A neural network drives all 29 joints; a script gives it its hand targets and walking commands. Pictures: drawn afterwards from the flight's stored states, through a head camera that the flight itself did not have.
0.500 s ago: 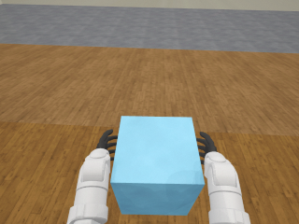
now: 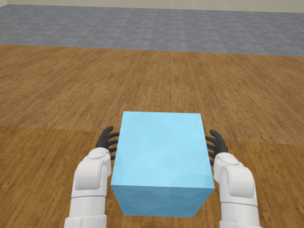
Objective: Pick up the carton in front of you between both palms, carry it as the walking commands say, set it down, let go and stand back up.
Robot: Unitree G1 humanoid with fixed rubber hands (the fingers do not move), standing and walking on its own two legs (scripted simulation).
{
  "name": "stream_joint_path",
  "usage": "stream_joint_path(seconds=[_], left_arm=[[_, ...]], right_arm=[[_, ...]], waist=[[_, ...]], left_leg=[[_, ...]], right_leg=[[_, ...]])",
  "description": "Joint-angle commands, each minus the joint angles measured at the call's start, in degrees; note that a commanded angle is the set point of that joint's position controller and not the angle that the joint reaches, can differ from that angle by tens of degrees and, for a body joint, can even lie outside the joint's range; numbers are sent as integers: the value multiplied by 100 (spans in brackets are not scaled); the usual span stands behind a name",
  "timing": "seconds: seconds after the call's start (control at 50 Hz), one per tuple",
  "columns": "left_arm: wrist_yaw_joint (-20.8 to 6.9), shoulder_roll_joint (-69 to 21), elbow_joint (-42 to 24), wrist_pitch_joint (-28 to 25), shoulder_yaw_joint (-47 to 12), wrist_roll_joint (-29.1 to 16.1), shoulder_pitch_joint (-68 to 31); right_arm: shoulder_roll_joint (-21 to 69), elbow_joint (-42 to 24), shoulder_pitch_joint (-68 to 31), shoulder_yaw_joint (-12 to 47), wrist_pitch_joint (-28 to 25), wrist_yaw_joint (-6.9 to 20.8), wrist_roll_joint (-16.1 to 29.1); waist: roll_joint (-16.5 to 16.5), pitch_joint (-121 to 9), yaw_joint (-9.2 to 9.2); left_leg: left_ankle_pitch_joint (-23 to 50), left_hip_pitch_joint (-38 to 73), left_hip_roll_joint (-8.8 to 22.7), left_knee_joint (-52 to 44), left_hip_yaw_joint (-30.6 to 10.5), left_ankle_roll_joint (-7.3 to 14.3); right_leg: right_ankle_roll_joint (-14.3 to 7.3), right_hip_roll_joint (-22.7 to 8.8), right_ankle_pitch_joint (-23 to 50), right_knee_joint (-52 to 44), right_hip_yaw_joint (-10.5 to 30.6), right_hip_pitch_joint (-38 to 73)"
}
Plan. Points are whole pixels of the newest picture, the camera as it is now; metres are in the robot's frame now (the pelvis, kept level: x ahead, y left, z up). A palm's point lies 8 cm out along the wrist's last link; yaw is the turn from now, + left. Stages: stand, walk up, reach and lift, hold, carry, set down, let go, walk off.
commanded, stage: carry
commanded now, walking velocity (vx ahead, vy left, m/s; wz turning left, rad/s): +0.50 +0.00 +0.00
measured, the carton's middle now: (159, 167) +0.29 +0.00 +0.01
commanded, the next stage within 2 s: none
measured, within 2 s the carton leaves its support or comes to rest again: neither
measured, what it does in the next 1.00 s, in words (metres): walks ahead: right foot, then left foot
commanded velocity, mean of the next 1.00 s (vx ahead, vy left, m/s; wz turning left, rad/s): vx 0.50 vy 0.00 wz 0.00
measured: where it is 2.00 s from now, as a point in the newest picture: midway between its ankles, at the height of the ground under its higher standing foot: (155, 126)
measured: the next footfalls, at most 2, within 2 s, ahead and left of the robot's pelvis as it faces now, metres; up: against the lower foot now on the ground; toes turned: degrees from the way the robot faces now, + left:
right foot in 0.24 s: +0.16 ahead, -0.09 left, +0.00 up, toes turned -8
left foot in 0.62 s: +0.50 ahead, +0.12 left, +0.00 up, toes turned +10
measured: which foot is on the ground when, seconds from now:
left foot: down 0.00-0.26, up 0.28-0.60, down 0.62-1.00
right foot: down 0.00-0.10, up 0.12-0.22, down 0.24-0.66, up 0.68-1.00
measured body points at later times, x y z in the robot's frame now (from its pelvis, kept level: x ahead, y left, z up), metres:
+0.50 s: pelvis +0.24 +0.00 +0.02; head +0.25 +0.00 +0.47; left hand +0.51 +0.17 +0.10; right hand +0.54 -0.13 +0.10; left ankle +0.29 +0.12 -0.69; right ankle +0.12 -0.08 -0.73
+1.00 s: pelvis +0.56 +0.04 +0.02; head +0.56 +0.06 +0.47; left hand +0.83 +0.18 +0.08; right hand +0.82 -0.12 +0.09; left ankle +0.46 +0.11 -0.73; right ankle +0.68 -0.11 -0.68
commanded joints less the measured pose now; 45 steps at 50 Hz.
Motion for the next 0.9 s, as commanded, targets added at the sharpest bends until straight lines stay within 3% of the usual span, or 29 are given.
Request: stream_joint_path(seconds=[0.0,0.04,0.06,0.08,0.1,0.12,0.14,0.18,0.2,0.22,0.24,0.26,0.28,0.3,0.34,0.38,0.48,0.52,0.56,0.58,0.6,0.62,0.64,0.66,0.7,0.72,0.74,0.78,0.88], left_arm=[[-1280,-4742,-827,432,-4070,-2208,-2823],[-1242,-4851,-1216,686,-4182,-2398,-2809],[-1248,-4898,-1387,809,-4232,-2488,-2729],[-1273,-4925,-1589,915,-4270,-2562,-2734],[-1320,-5026,-1704,989,-4324,-2630,-2758],[-1362,-5090,-1776,1031,-4343,-2718,-2824],[-1387,-5141,-1845,1068,-4305,-2775,-2705],[-1373,-5124,-2015,1106,-4290,-2745,-2364],[-1337,-5182,-2050,1122,-4296,-2716,-2289],[-1300,-5157,-2120,1135,-4262,-2665,-2287],[-1254,-5053,-2077,1155,-4162,-2567,-2030],[-1190,-4994,-2008,1156,-4021,-2403,-2028],[-1145,-4937,-2124,1210,-3972,-2351,-2192],[-1118,-4958,-2146,1280,-3993,-2362,-2248],[-1140,-5039,-2138,1347,-4075,-2464,-2327],[-1226,-5098,-2121,1389,-4172,-2598,-2381],[-1477,-5085,-1958,1389,-4252,-2767,-2202],[-1524,-5052,-1912,1362,-4245,-2762,-2205],[-1544,-5044,-1940,1346,-4249,-2781,-2261],[-1547,-5029,-1968,1349,-4257,-2770,-2270],[-1550,-4997,-1975,1344,-4253,-2736,-2276],[-1556,-4954,-1997,1351,-4242,-2718,-2369],[-1553,-5018,-2030,1382,-4296,-2720,-2400],[-1544,-5088,-1944,1327,-4303,-2663,-2418],[-1543,-5436,-1894,1204,-4309,-2662,-2387],[-1525,-5571,-1848,1137,-4315,-2622,-2316],[-1497,-5667,-1818,1075,-4316,-2570,-2186],[-1427,-5769,-1710,953,-4325,-2450,-1881],[-1267,-5696,-1829,797,-4413,-2279,-1603]], right_arm=[[5027,-686,-3182,4240,409,1225,2276],[5145,-820,-2925,4252,612,1230,2403],[5123,-869,-2676,4193,690,1212,2388],[5123,-928,-2406,4166,756,1180,2325],[5139,-1098,-2267,4146,821,1134,2259],[5268,-1361,-2378,4192,891,1098,2293],[5368,-1643,-2487,4224,940,1077,2332],[5365,-2065,-2548,4285,1006,1079,2400],[5265,-2184,-2636,4331,1057,1093,2472],[5150,-2231,-2494,4373,1113,1114,2560],[4984,-2399,-2629,4397,1173,1157,2646],[4879,-2562,-2947,4446,1261,1226,2792],[4887,-2380,-2996,4500,1310,1264,2844],[4858,-2259,-2915,4435,1330,1292,2851],[4984,-1999,-2675,4318,1363,1288,2766],[5094,-1738,-2433,4213,1346,1238,2587],[5306,-1517,-1958,4081,1235,1074,2124],[5293,-1583,-2032,4108,1216,1060,2097],[5315,-1617,-2108,4142,1198,1079,2144],[5309,-1584,-2069,4135,1191,1092,2161],[5300,-1595,-2075,4124,1187,1116,2164],[5299,-1551,-2026,4089,1192,1141,2140],[5284,-1340,-1983,4054,1150,1172,2119],[5449,-1481,-2087,4169,1126,1203,2265],[5798,-1616,-2328,4326,1029,1254,2439],[5912,-1680,-2437,4413,986,1281,2534],[5956,-1730,-2455,4467,948,1311,2605],[5942,-1764,-2286,4528,896,1378,2675],[5625,-1848,-1972,4513,843,1503,2709]], waist=[[-1068,-238,67],[-425,-534,20],[385,-767,-45],[1508,-913,-148],[1879,-588,-173],[1194,-311,-238],[729,-337,-261],[777,-648,-164],[831,-960,-20],[628,-1380,59],[-265,-1650,253],[-1835,-1363,178],[-1426,-1206,159],[-799,-932,172],[-212,-852,162],[-505,-684,147],[-880,-238,141],[-1113,-110,140],[-1093,-314,60],[-964,-578,-8],[-722,-872,-110],[181,-1148,-226],[1627,-1409,-164],[1026,-1256,-129],[125,-1046,-123],[24,-985,-96],[157,-1024,-81],[433,-1066,-75],[666,-675,-82]], left_leg=[[-233,-1059,-122,-377,683,7],[280,99,-67,-808,470,68],[1274,1344,318,-923,-239,310],[3180,2591,1079,-1037,-1310,688],[4722,3314,1579,-1286,-2098,1078],[5031,3649,1771,-1224,-2258,1284],[4871,3741,1761,-1198,-2038,1232],[4608,3061,1427,-1044,-1066,751],[4606,2178,1085,-675,-158,446],[4154,1049,796,15,523,190],[2510,-248,433,1352,978,-88],[-14,-1826,-269,2440,925,-211],[-709,-2548,-92,3136,247,45],[-732,-2786,141,3388,158,167],[-68,-2905,426,2735,129,173],[284,-2623,259,1816,452,77],[1109,-1839,-123,-2,1136,77],[1630,-1080,-254,-446,1396,157],[2002,90,-394,-658,1617,254],[1695,943,-570,-790,1772,298],[1310,1937,-308,-778,1498,301],[-123,2511,926,-1409,-525,578],[-292,3244,2274,-2402,-3256,1436],[263,3096,2358,-2385,-3093,1561],[1377,2313,1936,-2234,-1907,1222],[1655,2051,1774,-2280,-1432,1016],[1755,1910,1655,-2346,-1021,866],[1978,1907,1504,-2423,-529,826],[2685,2311,1274,-2525,138,814]], right_leg=[[-862,-1299,368,-1169,1529,940],[-542,-789,1890,21,383,480],[-218,-473,2401,1093,-271,-514],[99,-171,1391,2000,-798,-1964],[174,109,-903,2065,-907,-3243],[88,-10,-1696,1821,-722,-3813],[31,-78,-1704,1339,-711,-3772],[-70,112,-392,30,-924,-2256],[-140,365,461,-780,-1155,-590],[-220,417,1242,-1083,-1259,1410],[-403,-566,340,-1628,154,2715],[-1064,-2049,1579,-2030,2898,3210],[-1590,-2361,2502,-1798,3056,3431],[-1567,-2239,3353,-1599,2518,3296],[-1181,-1985,2880,-1812,1705,3177],[-885,-1670,3289,-1978,995,2992],[-733,-1218,3767,-1979,-193,2281],[-616,-1177,4047,-1892,-442,1803],[-451,-1136,4727,-1181,-862,1402],[-338,-964,4732,-468,-1124,1126],[-244,-812,3852,475,-1183,531],[-61,-492,2320,1961,-1151,-284],[61,323,-277,3488,-746,-1716],[-134,-72,-521,4232,-42,-2147],[-296,-546,-56,3978,96,-2094],[-301,-685,242,3524,98,-1986],[-283,-664,441,3201,0,-1798],[-212,-552,568,2648,-227,-1726],[-35,-440,1219,1235,-662,-2247]])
